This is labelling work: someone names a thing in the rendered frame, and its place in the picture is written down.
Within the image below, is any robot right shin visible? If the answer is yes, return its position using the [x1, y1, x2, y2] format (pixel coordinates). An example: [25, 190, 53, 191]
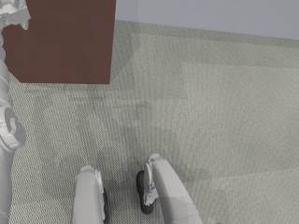
[143, 153, 167, 205]

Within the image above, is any robot left hand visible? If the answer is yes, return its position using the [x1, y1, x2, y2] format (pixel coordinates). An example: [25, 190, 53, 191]
[0, 0, 31, 34]

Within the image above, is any cabinet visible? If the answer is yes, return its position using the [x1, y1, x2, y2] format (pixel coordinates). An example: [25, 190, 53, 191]
[1, 0, 117, 85]

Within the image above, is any robot left forearm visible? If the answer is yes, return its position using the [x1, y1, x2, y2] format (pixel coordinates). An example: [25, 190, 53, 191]
[0, 33, 13, 110]

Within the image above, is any robot left upper arm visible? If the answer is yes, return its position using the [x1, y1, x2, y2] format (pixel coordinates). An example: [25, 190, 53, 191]
[0, 105, 26, 224]

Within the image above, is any right robot foot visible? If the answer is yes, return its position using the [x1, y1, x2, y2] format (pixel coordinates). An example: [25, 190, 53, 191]
[136, 170, 154, 215]

